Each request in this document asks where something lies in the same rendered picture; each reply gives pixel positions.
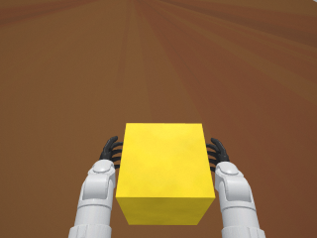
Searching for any left robot hand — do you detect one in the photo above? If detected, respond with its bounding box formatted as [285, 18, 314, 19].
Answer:
[99, 136, 124, 170]

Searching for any robot right forearm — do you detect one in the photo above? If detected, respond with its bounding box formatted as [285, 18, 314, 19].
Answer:
[215, 162, 265, 238]

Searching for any carton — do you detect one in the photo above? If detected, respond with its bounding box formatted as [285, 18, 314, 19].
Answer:
[115, 123, 216, 225]

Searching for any robot left forearm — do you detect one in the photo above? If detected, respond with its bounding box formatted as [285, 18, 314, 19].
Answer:
[68, 160, 116, 238]

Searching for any right robot hand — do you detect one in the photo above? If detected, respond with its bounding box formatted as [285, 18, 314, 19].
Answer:
[205, 138, 230, 173]

